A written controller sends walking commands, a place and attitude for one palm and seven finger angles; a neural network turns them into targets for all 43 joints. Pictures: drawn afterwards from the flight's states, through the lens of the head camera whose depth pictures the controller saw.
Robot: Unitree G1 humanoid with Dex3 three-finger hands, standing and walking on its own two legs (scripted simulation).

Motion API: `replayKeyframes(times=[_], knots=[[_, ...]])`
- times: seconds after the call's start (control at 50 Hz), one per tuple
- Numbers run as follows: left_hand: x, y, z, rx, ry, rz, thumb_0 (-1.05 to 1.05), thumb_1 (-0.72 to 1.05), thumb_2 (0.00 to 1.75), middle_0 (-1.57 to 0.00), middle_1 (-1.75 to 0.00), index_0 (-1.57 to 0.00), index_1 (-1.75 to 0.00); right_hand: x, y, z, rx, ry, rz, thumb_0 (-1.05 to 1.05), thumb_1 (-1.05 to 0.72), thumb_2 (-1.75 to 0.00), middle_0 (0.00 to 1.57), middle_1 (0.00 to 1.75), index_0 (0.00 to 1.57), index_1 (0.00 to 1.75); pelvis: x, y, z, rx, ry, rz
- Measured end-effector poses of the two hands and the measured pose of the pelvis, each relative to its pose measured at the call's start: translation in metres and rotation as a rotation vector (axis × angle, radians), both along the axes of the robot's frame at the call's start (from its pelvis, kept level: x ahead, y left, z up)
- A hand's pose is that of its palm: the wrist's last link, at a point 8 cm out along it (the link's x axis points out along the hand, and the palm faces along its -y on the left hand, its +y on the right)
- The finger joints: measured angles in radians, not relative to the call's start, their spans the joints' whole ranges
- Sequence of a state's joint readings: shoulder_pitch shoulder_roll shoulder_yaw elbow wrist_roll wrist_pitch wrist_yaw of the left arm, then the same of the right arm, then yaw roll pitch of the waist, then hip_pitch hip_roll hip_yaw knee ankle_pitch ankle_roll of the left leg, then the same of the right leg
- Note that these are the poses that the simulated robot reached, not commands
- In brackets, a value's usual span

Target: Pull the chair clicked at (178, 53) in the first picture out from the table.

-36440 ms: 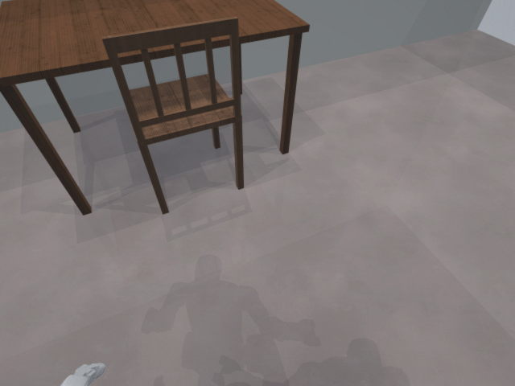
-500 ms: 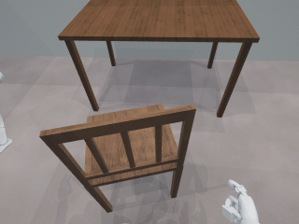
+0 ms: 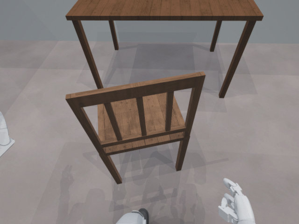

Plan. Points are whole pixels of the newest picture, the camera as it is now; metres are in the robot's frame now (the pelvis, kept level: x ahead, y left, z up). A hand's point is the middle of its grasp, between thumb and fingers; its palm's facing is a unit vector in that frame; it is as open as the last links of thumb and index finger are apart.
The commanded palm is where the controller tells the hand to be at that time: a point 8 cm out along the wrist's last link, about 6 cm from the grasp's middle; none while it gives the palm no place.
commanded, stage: stop stepping back and stand still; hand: left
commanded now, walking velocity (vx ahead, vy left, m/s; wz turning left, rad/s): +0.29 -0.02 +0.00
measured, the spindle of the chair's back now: (141, 117) +0.49 +0.10 -0.09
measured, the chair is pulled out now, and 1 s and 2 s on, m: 0.61 0.61 0.61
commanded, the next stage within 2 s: let the arm hang, fingers relaxed in 0.80 s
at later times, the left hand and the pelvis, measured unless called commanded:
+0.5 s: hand out of the picture +0.13 +0.28 +0.18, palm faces +0.41 -0.75 -0.52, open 7.4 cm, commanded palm +0.08 +0.32 +0.19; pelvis -0.06 +0.01 +0.01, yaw +1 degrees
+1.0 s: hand (16, 202) +0.14 +0.30 +0.07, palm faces +0.27 -0.82 -0.50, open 7.4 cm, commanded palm none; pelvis -0.08 +0.02 +0.00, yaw +4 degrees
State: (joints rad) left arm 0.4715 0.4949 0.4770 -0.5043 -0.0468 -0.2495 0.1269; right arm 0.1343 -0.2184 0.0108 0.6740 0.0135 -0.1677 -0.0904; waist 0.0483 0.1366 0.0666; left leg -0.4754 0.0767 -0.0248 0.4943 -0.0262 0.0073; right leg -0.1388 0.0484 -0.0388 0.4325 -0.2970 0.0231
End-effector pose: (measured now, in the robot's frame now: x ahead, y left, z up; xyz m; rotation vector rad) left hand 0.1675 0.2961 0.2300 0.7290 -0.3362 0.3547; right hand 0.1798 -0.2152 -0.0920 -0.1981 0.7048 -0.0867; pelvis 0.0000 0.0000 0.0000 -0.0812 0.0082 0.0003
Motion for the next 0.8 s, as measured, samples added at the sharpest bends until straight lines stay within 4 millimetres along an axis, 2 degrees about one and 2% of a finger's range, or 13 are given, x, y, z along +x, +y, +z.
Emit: replayKeyframes(times=[0.04, 0.1, 0.16, 0.2, 0.26, 0.32, 0.4, 0.46, 0.54, 0.64, 0.72, 0.8], knots=[[-0.008, 0.0, -0.012, -0.045, 0.052, -0.001, 0.01, 0.89, 0.9, -0.21, -0.3, -0.21, -0.3, -0.009, -0.006, 0.001, 0.02, -0.019, -0.05, 0.01, -0.9, -0.9, 0.2, 0.3, 0.2, 0.3, -0.005, 0.002, -0.002, 0.004, -0.024, -0.005], [-0.021, 0.002, -0.037, -0.152, 0.11, 0.005, 0.01, 0.89, 0.9, -0.21, -0.3, -0.21, -0.3, -0.026, -0.017, 0.008, 0.013, -0.04, -0.124, 0.01, -0.9, -0.9, 0.2, 0.3, 0.2, 0.3, -0.003, 0.006, -0.003, 0.023, -0.039, -0.006], [-0.028, 0.011, -0.061, -0.242, 0.111, 0.021, 0.01, 0.89, 0.9, -0.21, -0.3, -0.22, -0.3, -0.04, -0.025, 0.015, -0.052, -0.044, -0.143, 0.01, -0.9, -0.9, 0.2, 0.3, 0.2, 0.3, -0.002, 0.011, -0.007, 0.023, -0.027, 0.021], [-0.03, 0.02, -0.071, -0.286, 0.099, 0.044, 0.01, 0.89, 0.89, -0.22, -0.3, -0.22, -0.3, -0.049, -0.025, 0.022, -0.093, -0.022, -0.13, 0.01, -0.9, -0.9, 0.2, 0.3, 0.2, 0.3, -0.01, 0.012, -0.005, 0.044, -0.037, 0.021], [-0.036, 0.027, -0.069, -0.293, 0.084, 0.057, 0.02, 0.89, 0.89, -0.22, -0.3, -0.22, -0.3, -0.062, -0.02, 0.034, -0.124, -0.023, -0.098, 0.01, -0.9, -0.9, 0.2, 0.3, 0.2, 0.3, -0.023, 0.014, 0.0, 0.056, -0.043, 0.003], [-0.045, 0.023, -0.051, -0.237, 0.053, 0.021, 0.02, 0.89, 0.9, -0.21, -0.3, -0.21, -0.3, -0.072, -0.011, 0.04, -0.117, -0.039, -0.071, 0.01, -0.9, -0.9, 0.2, 0.3, 0.2, 0.3, -0.037, 0.015, 0.004, 0.054, -0.039, 0.004], [-0.061, 0.013, -0.027, -0.15, 0.019, -0.034, 0.02, 0.89, 0.9, -0.21, -0.3, -0.21, -0.3, -0.082, 0.002, 0.036, -0.072, -0.038, -0.046, 0.01, -0.9, -0.9, 0.2, 0.3, 0.2, 0.3, -0.049, 0.016, 0.007, 0.048, -0.036, 0.011], [-0.075, 0.014, -0.022, -0.116, 0.036, -0.018, 0.02, 0.89, 0.9, -0.21, -0.3, -0.21, -0.3, -0.087, 0.011, 0.03, -0.029, -0.027, -0.045, 0.01, -0.9, -0.9, 0.2, 0.3, 0.2, 0.3, -0.053, 0.014, 0.009, 0.05, -0.035, 0.015], [-0.09, 0.023, -0.03, -0.139, 0.083, 0.072, 0.01, 0.89, 0.9, -0.21, -0.3, -0.21, -0.3, -0.09, 0.016, 0.022, 0.011, -0.018, -0.032, 0.01, -0.9, -0.9, 0.2, 0.3, 0.2, 0.3, -0.058, 0.011, 0.011, 0.055, -0.039, 0.026], [-0.101, 0.024, -0.055, -0.251, 0.1, 0.135, 0.01, 0.89, 0.9, -0.21, -0.3, -0.21, -0.3, -0.091, 0.01, 0.018, -0.012, -0.014, -0.007, 0.01, -0.9, -0.9, 0.2, 0.3, 0.2, 0.3, -0.064, 0.008, 0.007, 0.04, -0.06, 0.028], [-0.098, 0.017, -0.069, -0.329, 0.073, 0.104, 0.02, 0.89, 0.9, -0.21, -0.3, -0.21, -0.3, -0.091, -0.001, 0.022, -0.07, -0.025, -0.013, 0.01, -0.9, -0.9, 0.2, 0.3, 0.2, 0.3, -0.067, 0.01, 0.003, 0.027, -0.074, 0.028], [-0.087, 0.017, -0.065, -0.326, 0.022, 0.045, 0.02, 0.89, 0.9, -0.21, -0.3, -0.21, -0.3, -0.093, -0.006, 0.032, -0.113, -0.047, -0.044, 0.01, -0.9, -0.9, 0.2, 0.3, 0.2, 0.3, -0.069, 0.015, 0.0, 0.024, -0.083, 0.024]])
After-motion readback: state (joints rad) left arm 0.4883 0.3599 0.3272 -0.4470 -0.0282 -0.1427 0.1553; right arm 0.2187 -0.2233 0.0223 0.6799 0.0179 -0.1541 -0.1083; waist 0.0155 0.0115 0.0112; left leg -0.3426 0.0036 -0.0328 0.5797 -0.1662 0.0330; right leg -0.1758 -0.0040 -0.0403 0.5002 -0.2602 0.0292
